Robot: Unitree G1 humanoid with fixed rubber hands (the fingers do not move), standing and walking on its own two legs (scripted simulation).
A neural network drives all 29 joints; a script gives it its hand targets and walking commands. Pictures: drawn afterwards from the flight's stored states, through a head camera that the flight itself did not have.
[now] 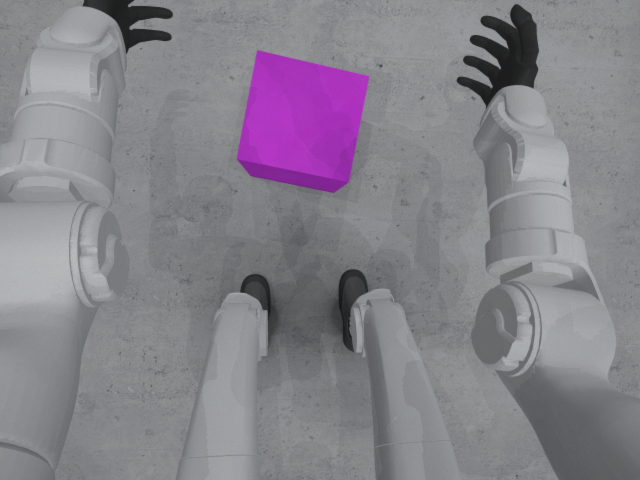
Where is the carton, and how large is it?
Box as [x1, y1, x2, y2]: [237, 50, 368, 192]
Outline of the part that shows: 257,50 237,159 249,174 253,176 332,192 335,191 348,181 368,76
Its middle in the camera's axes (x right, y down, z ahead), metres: -0.04 -0.23 +0.83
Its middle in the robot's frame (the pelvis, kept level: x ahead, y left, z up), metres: +0.56 +0.00 -0.53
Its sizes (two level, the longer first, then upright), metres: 0.210 0.200 0.250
